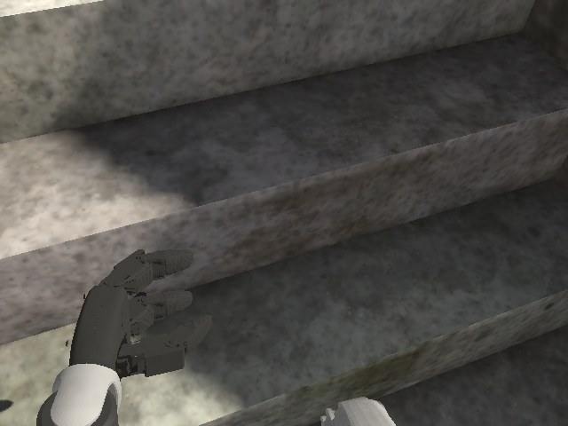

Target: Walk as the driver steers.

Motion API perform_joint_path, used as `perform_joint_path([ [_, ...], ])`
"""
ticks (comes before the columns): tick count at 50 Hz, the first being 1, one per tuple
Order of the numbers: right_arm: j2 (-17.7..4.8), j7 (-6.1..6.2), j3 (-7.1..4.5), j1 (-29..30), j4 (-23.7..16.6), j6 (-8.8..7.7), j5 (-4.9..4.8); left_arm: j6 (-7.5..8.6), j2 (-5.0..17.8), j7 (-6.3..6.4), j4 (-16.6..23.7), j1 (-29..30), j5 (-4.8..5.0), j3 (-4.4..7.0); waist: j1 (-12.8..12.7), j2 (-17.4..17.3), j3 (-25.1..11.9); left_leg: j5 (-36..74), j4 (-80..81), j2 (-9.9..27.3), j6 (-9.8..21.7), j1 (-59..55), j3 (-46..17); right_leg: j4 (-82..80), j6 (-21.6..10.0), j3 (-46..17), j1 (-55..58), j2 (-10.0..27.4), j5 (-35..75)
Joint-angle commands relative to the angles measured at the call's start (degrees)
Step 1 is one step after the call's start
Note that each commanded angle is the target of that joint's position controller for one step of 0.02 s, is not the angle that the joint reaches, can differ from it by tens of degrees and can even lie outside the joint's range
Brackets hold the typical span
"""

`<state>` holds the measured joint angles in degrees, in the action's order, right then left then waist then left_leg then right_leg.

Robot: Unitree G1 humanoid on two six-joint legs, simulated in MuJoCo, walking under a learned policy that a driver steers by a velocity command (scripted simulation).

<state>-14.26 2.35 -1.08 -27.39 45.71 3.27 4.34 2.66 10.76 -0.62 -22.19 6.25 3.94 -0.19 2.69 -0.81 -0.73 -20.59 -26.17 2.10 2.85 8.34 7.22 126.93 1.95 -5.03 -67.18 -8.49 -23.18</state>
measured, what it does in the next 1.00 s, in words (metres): steps to the right, turning left: right foot, then left foot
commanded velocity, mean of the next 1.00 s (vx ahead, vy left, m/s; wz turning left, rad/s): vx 0.80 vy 0.00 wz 0.47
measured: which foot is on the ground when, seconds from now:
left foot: down 0.00-0.38, up 0.40-0.76, down 0.78-0.96, up 0.98-1.00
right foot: up 0.00-0.36, down 0.38-0.72, up 0.74-1.00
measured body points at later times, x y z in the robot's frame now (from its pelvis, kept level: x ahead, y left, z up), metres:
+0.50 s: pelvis +0.16 -0.21 -0.01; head +0.23 -0.22 +0.44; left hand +0.40 -0.01 -0.10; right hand +0.15 -0.46 -0.14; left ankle +0.05 -0.03 -0.42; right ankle +0.10 -0.34 -0.74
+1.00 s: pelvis +0.23 -0.32 +0.09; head +0.36 -0.27 +0.52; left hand +0.08 -0.15 +0.01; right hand +0.55 -0.18 -0.06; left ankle +0.05 -0.25 -0.62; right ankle +0.37 -0.35 -0.47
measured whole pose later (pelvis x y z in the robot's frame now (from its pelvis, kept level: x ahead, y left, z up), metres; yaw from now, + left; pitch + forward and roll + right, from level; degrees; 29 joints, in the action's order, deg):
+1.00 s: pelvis +0.23 -0.32 +0.09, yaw +38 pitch +3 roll -4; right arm -19.1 -2.5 -1.8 13.1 44.7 3.4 -3.8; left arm 5.8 5.2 1.8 -34.3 -20.9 -6.3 -4.6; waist -25.9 -15.8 8.7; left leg 13.7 -38.8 6.8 4.1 13.0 -5.7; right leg 88.3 -2.3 2.5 -55.3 -4.6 -37.7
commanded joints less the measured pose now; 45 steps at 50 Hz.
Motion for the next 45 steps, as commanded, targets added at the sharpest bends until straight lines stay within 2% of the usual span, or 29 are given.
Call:
perform_joint_path([
  [1, -0.69, 1.58, -0.39, -0.57, -4.14, -2.04, -2.57, 0.77, -4.68, -3.81, -1.33, -3.04, -0.5, -3.84, -1.56, -1.96, -1.31, 15.15, 2.53, 11.5, 7.29, -13.48, -8.36, -4.07, 4.89, 0.62, -16.48, 10.03, 9.3],
  [2, -7.9, 2.58, -2.29, 5.62, -8.18, -4.03, -1.92, -1.92, -2.48, -2.87, 3.54, -1.1, 2.93, -3.3, -4.36, -17.21, 0.3, -4.73, 13.64, 21.53, 10.47, -4.11, -24.01, -10.56, 7.81, -4.15, -10.24, 18.22, 14.52],
  [4, -4.72, 2.62, -1.65, -0.58, -6.56, -6.87, -0.27, -3.47, 2.88, -0.07, 3.91, 9.47, 3.13, -0.86, 4.05, -4.7, 7.74, -14.7, 18.73, 23.49, 14.17, -1.94, -30.56, -12.23, 8.02, -5.3, -13.88, 17.7, 19.87],
  [7, -1.31, 1.09, -0.67, -10.33, -2.77, -7.79, -1.95, -1.53, -1.43, 0.09, 1.74, 11.6, 1.51, -1.68, 8.28, -0.02, 13.16, -11.62, 24.6, 22.16, 14.65, -12.89, -28.18, -30.07, 3.43, -3.36, -15.19, 18.41, 17.37],
  [12, 3.4, 0.33, -0.32, -21.35, 6.67, -7.41, -3.84, 2.67, -6.97, -3.22, 3.33, 18.6, -2.02, -2.92, 10.58, -3.43, 13.24, 26.62, 26.73, 18.03, 11.45, -21.18, -18.99, -46.47, 0.62, 9.88, -4.0, 18.38, 10.95],
  [15, 3.2, -0.02, 0.73, -17.27, 10.74, -6.37, -3.16, 4.29, -7.46, -3.59, 6.99, 16.42, -2.31, -3.84, 2.8, -9.98, 5.98, 77.84, 17.87, 10.41, 8.35, -15.47, -7.92, -64.97, -1.79, 18.27, 24.72, 9.7, -5.6],
  [16, 0.68, -0.43, 0.99, -13.4, 9.91, -6.75, -2.15, 4.67, -1.3, -3.42, 5.57, 6.28, -3.0, -1.16, -2.87, -11.02, -4.59, 98.25, 7.62, 11.2, 8.38, -10.09, -11.93, -76.21, -1.81, 13.95, 49.61, 6.85, 7.53],
  [18, -12.75, 0.22, -3.13, 0.3, 2.53, -7.06, -4.24, 1.68, 9.95, -0.73, -2.95, -12.94, -4.78, 4.77, -13.0, -17.57, -7.02, 86.83, -7.4, 13.38, 5.83, -6.82, -19.77, -106.74, -2.69, 3.01, 67.86, 10.97, 23.48],
  [19, -9.19, 0.11, -3.33, 9.24, -3.62, -8.01, -4.86, 0.08, 11.52, 0.2, -8.41, -20.76, -5.69, 5.67, -15.18, -15.2, -8.77, 53.43, -21.72, 6.4, 4.13, 8.23, -19.45, -113.72, -1.71, -2.03, 81.93, 18.38, 36.19],
  [20, 4.79, -1.66, -0.58, 17.68, -8.72, -9.73, -2.85, -1.65, 13.13, 0.72, -14.42, -26.31, -6.08, 4.86, -10.81, 8.2, -4.99, -4.63, -54.87, -3.46, 2.91, 37.92, -14.1, -98.93, 2.63, -1.9, 94.0, 24.65, 85.94],
  [21, 10.17, -2.61, 0.3, 9.19, -7.88, -12.79, -3.91, -1.77, 12.63, 0.64, -17.61, -28.99, -9.3, 4.07, -5.87, 20.31, -16.12, -12.3, -83.83, -5.39, 3.84, 56.41, -21.09, -81.06, 1.66, -1.25, 101.89, 34.35, 124.14],
  [22, 6.05, -3.06, -0.63, 9.49, -7.35, -13.92, -7.13, -2.2, 10.23, -0.23, -20.81, -34.85, -9.68, 4.0, -9.5, 15.78, -24.15, -6.66, -99.04, -4.43, 3.19, 65.21, -20.88, -84.48, -0.4, -3.94, 104.81, 35.65, 109.49],
  [23, 8.04, -3.07, 0.17, 13.25, -9.29, -12.83, -8.75, -1.45, 8.37, -1.35, -25.37, -37.07, -9.17, 3.71, -10.54, 17.79, -21.76, -6.51, -112.62, -4.64, 3.01, 76.47, -17.96, -87.92, -3.49, -4.27, 104.43, 34.93, 86.86],
  [25, 16.89, -3.84, 5.25, 20.8, -17.77, -8.77, -8.27, 0.05, 3.8, -0.75, -28.79, -25.69, -9.03, 2.09, -2.71, 15.73, -8.24, -9.09, -127.18, -0.1, 2.73, 88.88, -13.51, -98.37, -6.16, 1.8, 89.0, 32.65, 57.11],
  [27, 15.0, -5.22, 6.2, 31.49, -23.14, -11.15, -5.18, 2.35, 3.67, 0.13, -37.37, -45.1, -11.34, 2.12, -10.51, 15.36, -15.5, -3.98, -121.45, -1.32, -1.81, 87.9, -4.55, -95.45, -7.72, -7.42, 110.85, 25.93, 89.37],
  [29, 13.61, -5.69, 6.6, 34.39, -25.92, -9.97, -4.92, 3.18, 2.02, 2.65, -38.86, -46.1, -11.22, 2.01, -10.47, 12.11, -21.62, -7.28, -113.67, -0.93, -3.11, 80.78, -8.85, -96.86, -8.41, -11.31, 115.67, 27.36, 90.34],
  [31, 14.77, -7.18, 8.79, 48.15, -32.44, -9.41, -3.6, 3.33, 2.88, 3.82, -38.61, -42.9, -10.27, 2.15, -10.47, 7.38, -17.89, -14.81, -88.99, -0.59, -4.26, 66.85, -3.68, -102.67, -7.53, -9.35, 102.93, 26.6, 99.97],
  [34, 5.22, -8.05, 6.63, 39.32, -28.45, -6.02, -0.84, 2.56, 9.1, 4.95, -29.42, -15.78, -5.06, 2.17, 2.23, 3.82, -13.7, -0.99, -34.63, -4.08, -3.31, 11.06, -3.02, -106.63, -2.36, 0.59, 62.56, 23.16, 126.82],
  [35, 2.22, -5.73, 4.73, 31.88, -25.75, -4.09, -0.64, 2.89, 15.4, 5.21, -29.62, -16.51, -3.22, 3.27, 7.09, 9.09, -11.11, -23.52, -19.63, -2.12, 0.32, 1.49, -10.75, -93.92, -1.11, -4.35, 53.96, 25.01, 133.05],
  [36, -9.13, -5.92, 0.17, 20.0, -19.06, -3.94, -0.66, 2.41, 19.36, 5.25, -23.95, -10.29, -1.65, 4.14, 13.01, -1.91, -12.15, 22.2, 5.99, -1.87, 3.06, -7.29, -10.63, -74.81, 1.73, -3.0, 60.46, 21.52, 131.39],
  [37, -4.63, -6.09, -0.37, 14.23, -8.87, -2.16, 0.15, 2.12, 22.75, 6.65, -20.66, -12.72, 3.36, 6.4, 10.65, -13.07, -5.23, 47.55, 36.55, 4.33, 10.22, -13.55, -12.43, -36.53, 5.36, 2.08, 48.24, 10.72, 68.18],
  [38, -0.61, -7.06, 1.96, 21.68, -3.06, -0.14, -1.37, 3.45, 15.88, 5.71, -19.81, -23.26, 1.02, 4.74, -1.63, -32.55, 9.08, 61.36, 39.58, 12.77, 11.23, -29.3, -14.24, 4.22, 8.84, 6.83, 5.24, -2.69, -30.12],
  [39, -2.9, -6.4, 3.75, 33.97, -1.25, -0.11, 0.55, 5.14, 4.2, 3.89, -15.72, -24.17, -0.31, 1.76, -12.55, -34.65, 15.76, 91.19, 27.13, 15.31, 9.53, -22.46, -1.47, 34.91, 4.93, 5.68, -11.19, -9.64, -48.35],
  [40, -5.2, -5.45, 1.94, 26.4, 2.44, -1.64, 2.96, 7.04, 1.85, 2.38, -9.27, -18.59, 1.83, -0.21, -10.11, -25.11, 8.2, 122.71, -2.62, 18.36, 10.22, -40.59, -2.02, 44.69, 1.95, 3.82, -35.21, -8.17, -56.33],
  [41, -9.9, -3.09, -0.64, 28.23, 4.38, -1.61, 1.87, 7.83, 3.15, 0.34, -3.67, -23.0, 2.14, -1.76, -14.9, -13.24, -2.77, 110.44, -5.64, 19.3, 6.68, -51.28, -1.26, 27.39, -1.01, 2.76, -42.67, 0.05, -48.44],
  [42, -8.66, -2.13, -1.16, 30.22, 2.94, -0.13, -0.41, 7.51, 4.44, -0.36, -4.36, -24.88, 0.01, -2.56, -13.08, -4.85, -12.95, 104.44, -8.68, 14.33, 4.27, -55.68, -2.64, 12.8, -1.64, 7.67, -38.71, 4.53, -43.16],
  [43, -13.3, -1.31, -2.24, 41.55, -1.87, 0.88, -3.23, 5.76, 6.56, -0.97, -2.71, -31.23, -2.49, -3.18, -21.16, -0.61, -18.08, 78.74, -1.41, 10.48, 2.33, -41.34, -0.04, -8.98, -0.38, 8.12, -20.3, 11.1, -37.62],
  [44, -17.97, -1.45, -3.16, 58.65, -10.15, 1.46, -3.96, 4.34, 10.01, -0.81, -6.67, -42.19, -6.55, -2.2, -28.79, 5.71, -20.09, 76.34, 9.79, 5.16, 5.57, -13.87, 2.91, -29.35, 2.02, 15.73, 14.06, 8.18, -25.84],
  [45, -22.84, -1.18, -5.5, 58.39, -12.03, 0.75, -4.31, 3.22, 13.3, -0.27, -8.64, -45.45, -9.79, -0.09, -28.69, 1.99, -20.4, 98.86, 13.64, 4.42, 8.66, 2.03, -0.14, -31.41, 3.52, 22.99, 39.43, 1.51, -12.8],
])
Keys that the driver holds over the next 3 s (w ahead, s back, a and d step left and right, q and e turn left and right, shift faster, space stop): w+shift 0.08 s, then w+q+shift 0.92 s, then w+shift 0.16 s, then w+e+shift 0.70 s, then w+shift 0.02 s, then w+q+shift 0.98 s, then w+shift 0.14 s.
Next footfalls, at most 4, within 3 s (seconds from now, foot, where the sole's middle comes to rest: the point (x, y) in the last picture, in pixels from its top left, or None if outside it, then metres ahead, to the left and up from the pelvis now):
0.38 right None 0.14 -0.34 -0.78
0.78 left None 0.06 -0.21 -0.76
1.06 right None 0.37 -0.35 -0.56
1.50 left None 0.06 -0.24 -0.78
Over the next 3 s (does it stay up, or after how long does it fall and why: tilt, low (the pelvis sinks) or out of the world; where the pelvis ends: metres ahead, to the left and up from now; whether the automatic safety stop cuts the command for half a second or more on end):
stays up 0.11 -0.31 0.00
